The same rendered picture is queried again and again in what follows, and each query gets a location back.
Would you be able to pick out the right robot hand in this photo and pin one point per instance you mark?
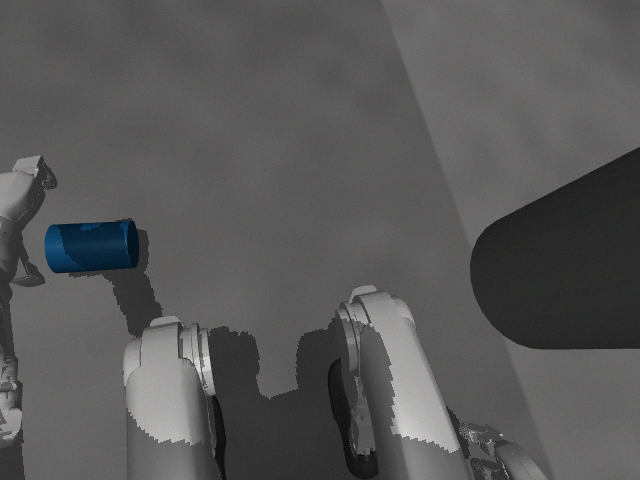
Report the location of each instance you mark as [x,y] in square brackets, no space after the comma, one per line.
[513,462]

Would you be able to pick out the left robot arm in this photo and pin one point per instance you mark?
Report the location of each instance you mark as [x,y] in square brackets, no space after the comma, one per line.
[11,240]

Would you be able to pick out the left robot hand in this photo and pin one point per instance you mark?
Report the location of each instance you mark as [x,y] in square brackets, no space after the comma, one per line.
[21,196]

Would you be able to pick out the right robot foot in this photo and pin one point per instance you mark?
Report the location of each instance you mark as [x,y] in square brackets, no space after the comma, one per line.
[361,466]

